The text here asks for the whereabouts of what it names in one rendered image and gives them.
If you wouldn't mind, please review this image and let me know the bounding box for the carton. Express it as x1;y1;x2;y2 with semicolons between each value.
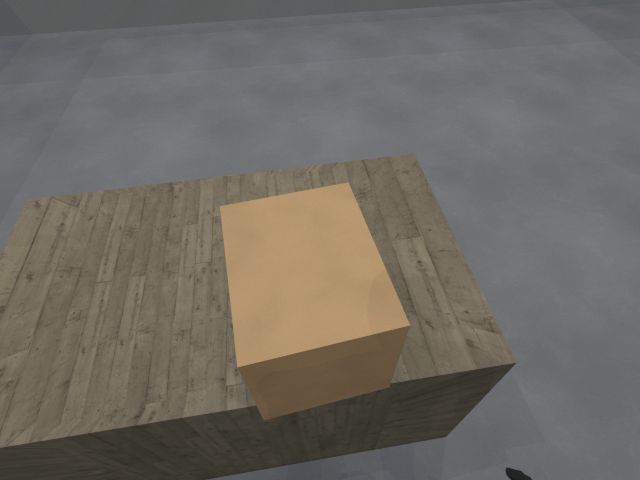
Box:
220;182;410;420

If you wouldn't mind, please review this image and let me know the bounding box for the pedestal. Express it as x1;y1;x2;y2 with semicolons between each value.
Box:
0;154;517;480

